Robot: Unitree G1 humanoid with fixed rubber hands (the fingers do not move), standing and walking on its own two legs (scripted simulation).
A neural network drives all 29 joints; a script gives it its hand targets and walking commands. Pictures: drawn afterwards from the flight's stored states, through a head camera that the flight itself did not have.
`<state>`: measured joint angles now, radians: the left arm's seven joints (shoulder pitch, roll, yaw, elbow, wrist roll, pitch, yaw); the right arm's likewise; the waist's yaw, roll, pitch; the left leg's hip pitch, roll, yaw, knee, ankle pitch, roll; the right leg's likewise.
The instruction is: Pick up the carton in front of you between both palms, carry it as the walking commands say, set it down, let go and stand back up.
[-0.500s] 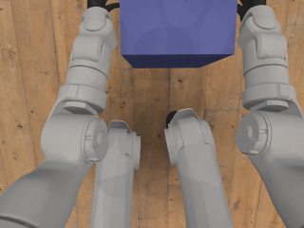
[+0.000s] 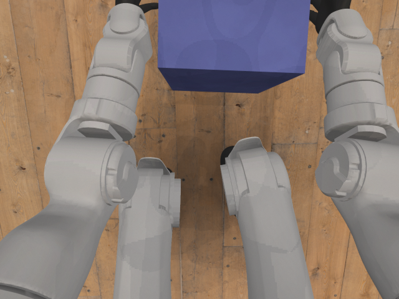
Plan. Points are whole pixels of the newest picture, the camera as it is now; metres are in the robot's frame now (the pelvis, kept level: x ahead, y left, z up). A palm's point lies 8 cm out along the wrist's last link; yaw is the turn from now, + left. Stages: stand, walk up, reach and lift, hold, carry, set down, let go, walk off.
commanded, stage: set down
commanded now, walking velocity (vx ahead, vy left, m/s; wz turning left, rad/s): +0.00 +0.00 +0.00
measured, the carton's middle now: (223, 30) +0.52 -0.12 -0.25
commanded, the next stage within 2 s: let go in 1.92 s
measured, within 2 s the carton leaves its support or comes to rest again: rests again in 0.68 s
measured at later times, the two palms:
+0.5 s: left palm (128, 3) +0.56 +0.03 -0.17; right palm (331, 8) +0.50 -0.28 -0.16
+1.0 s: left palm (109, 1) +0.56 +0.06 -0.16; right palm (357, 3) +0.50 -0.32 -0.16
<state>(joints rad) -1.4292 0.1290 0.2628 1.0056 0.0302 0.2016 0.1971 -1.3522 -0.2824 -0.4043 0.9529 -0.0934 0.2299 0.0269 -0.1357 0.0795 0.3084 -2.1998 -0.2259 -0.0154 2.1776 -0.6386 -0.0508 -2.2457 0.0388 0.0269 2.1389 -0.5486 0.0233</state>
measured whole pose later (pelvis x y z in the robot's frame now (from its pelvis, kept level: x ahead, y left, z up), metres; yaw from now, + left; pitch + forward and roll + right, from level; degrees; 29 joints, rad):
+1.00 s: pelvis -0.01 -0.01 -0.02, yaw -1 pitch +33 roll +1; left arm -1.45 0.31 0.04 0.95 -0.19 0.15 0.17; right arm -1.43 -0.48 -0.22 1.09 0.21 0.07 -0.01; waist -0.11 0.03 0.43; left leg -2.17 -0.12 0.02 2.24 -0.65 -0.03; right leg -2.24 0.00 -0.02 2.19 -0.52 -0.04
